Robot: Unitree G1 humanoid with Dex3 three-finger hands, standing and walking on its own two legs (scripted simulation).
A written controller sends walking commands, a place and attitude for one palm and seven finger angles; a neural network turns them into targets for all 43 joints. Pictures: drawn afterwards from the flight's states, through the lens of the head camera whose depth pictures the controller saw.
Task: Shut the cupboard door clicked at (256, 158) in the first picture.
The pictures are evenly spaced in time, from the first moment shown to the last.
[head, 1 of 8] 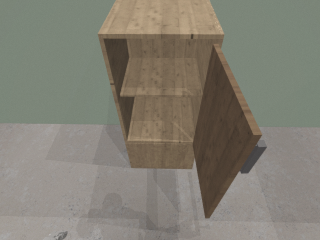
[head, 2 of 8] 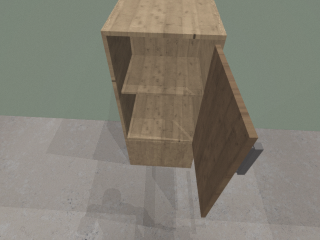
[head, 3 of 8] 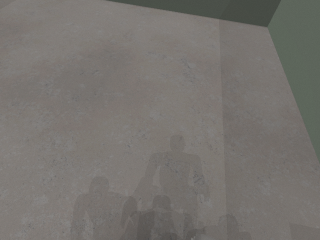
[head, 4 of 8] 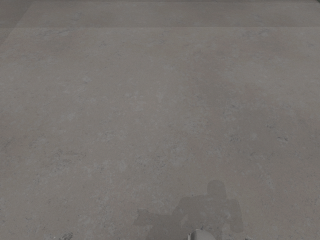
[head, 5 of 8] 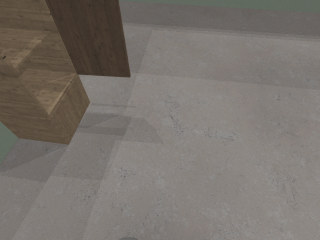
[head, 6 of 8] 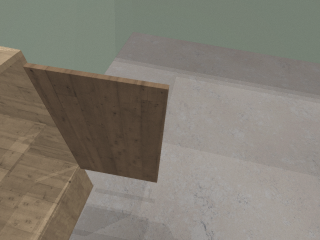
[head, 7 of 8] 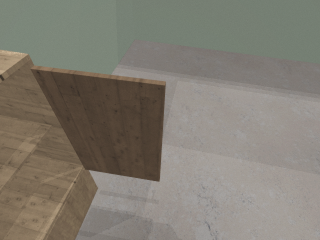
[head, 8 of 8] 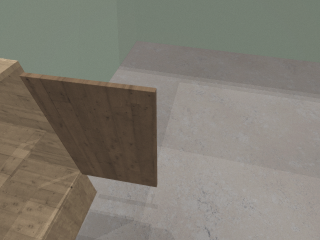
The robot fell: no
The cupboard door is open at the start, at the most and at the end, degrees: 93 93 93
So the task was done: no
